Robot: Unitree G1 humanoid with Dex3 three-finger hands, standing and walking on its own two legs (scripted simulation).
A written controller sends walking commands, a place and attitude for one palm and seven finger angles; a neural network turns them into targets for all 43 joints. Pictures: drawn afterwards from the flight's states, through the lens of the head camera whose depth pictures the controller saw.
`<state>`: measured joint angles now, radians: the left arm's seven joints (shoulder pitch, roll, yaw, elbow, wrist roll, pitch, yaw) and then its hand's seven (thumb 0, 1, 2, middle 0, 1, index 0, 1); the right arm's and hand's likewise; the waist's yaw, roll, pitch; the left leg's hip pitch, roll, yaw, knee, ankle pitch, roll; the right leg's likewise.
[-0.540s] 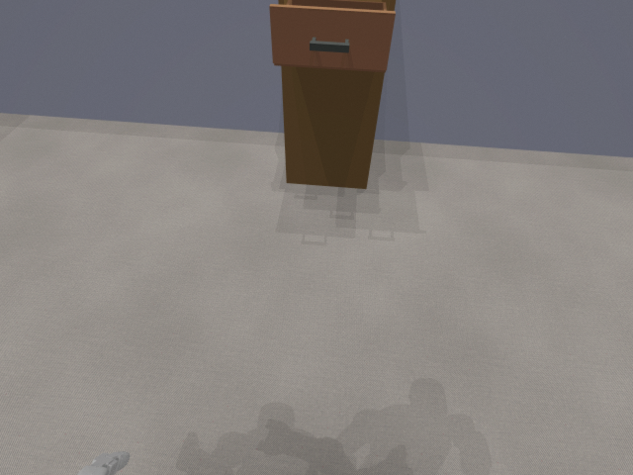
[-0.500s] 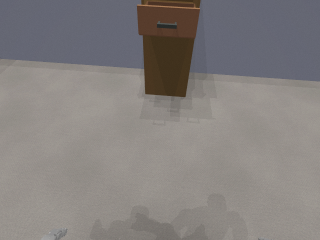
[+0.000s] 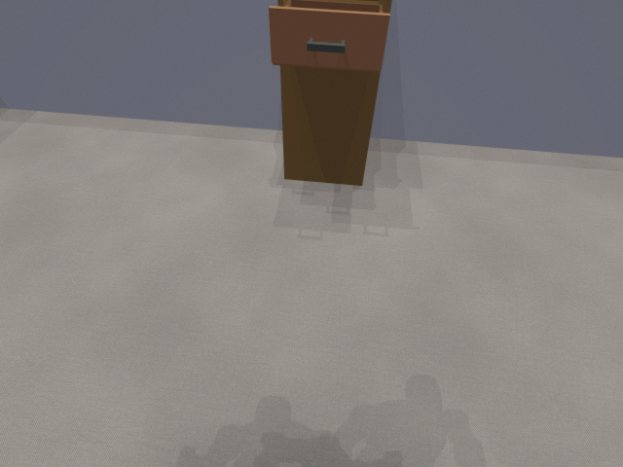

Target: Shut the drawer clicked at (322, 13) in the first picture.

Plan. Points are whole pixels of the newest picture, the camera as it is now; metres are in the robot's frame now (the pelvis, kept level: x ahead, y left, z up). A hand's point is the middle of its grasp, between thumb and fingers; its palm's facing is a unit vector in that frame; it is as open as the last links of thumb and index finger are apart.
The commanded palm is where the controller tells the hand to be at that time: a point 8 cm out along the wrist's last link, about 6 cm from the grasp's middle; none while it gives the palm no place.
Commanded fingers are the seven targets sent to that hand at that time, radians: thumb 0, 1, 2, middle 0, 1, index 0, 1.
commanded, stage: stand and wait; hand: left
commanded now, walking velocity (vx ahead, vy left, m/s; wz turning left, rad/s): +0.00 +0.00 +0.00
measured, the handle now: (326, 44) +1.23 +0.03 +0.03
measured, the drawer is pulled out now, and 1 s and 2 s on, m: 0.30 0.30 0.30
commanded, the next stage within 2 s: look at it before walking up in 0.32 s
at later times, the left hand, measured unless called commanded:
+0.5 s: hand out of the picture +0.06 +0.24 -0.15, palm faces -0.03 -0.94 -0.33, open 7.4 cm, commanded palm none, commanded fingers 0.00 0.90 0.90 -0.20 -0.30 -0.20 -0.30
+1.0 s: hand out of the picture +0.07 +0.24 -0.16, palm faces -0.03 -0.94 -0.33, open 7.4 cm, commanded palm none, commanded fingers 0.00 0.90 0.90 -0.20 -0.30 -0.20 -0.30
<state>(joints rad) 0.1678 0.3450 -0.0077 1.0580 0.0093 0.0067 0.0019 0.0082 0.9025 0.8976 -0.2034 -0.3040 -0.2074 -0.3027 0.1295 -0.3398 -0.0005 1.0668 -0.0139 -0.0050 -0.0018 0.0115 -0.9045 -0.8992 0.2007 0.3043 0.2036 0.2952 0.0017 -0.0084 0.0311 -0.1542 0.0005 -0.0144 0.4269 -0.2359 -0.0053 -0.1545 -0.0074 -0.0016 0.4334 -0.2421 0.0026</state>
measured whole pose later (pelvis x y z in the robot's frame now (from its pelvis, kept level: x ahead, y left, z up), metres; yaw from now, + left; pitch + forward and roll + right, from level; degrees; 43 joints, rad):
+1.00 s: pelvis +0.00 -0.01 +0.00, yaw +0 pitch -2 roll +0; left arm 0.15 0.34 -0.01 1.09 0.01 -0.01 0.00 0.01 0.90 0.90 -0.20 -0.30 -0.21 -0.30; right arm 0.12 -0.33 0.00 1.11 -0.01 -0.01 0.00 0.01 -0.90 -0.90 0.20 0.30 0.20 0.30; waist 0.00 -0.01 0.03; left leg -0.14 0.01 -0.01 0.37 -0.20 -0.02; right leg -0.14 0.01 0.00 0.38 -0.21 -0.01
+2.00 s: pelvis +0.33 -0.01 -0.03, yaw -12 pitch -3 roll -1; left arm 0.42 0.15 0.04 1.14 0.01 -0.04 0.01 0.01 0.91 0.90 -0.20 -0.30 -0.21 -0.30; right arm 0.12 -0.14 -0.04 0.99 -0.03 -0.08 0.01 0.01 -0.91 -0.90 0.20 0.30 0.20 0.29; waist 0.02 -0.03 0.07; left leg -0.43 0.06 0.17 0.70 -0.23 0.09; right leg -0.17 0.00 0.00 1.11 -0.50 -0.04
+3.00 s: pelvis +0.62 -0.15 -0.02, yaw -15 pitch -1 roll -3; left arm 0.17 0.18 0.05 0.98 0.02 -0.01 0.03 -0.01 0.92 0.90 -0.20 -0.30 -0.21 -0.30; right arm 0.22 -0.17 -0.06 1.00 -0.02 0.03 0.00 0.01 -0.92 -0.90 0.19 0.30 0.20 0.29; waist -0.02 -0.02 0.04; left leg -0.40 0.10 0.12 0.75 -0.34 -0.04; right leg -0.19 -0.07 -0.32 0.55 -0.32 -0.03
